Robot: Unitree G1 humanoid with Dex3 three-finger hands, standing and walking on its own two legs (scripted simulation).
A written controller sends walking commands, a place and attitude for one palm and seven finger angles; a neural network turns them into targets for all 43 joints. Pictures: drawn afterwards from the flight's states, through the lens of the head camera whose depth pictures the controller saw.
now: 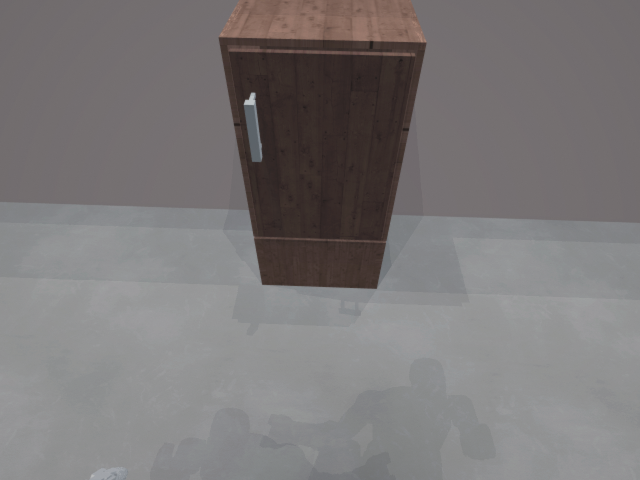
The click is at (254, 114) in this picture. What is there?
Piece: cupboard door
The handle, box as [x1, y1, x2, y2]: [244, 93, 261, 161]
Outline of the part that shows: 251,93 249,99 245,100 244,102 244,110 252,161 260,161 261,143 259,140 254,100 255,94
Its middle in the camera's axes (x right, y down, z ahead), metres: -0.16 -0.27 +0.94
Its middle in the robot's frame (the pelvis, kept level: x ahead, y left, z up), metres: +0.88 +0.22 -0.04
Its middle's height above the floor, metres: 0.73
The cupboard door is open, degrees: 0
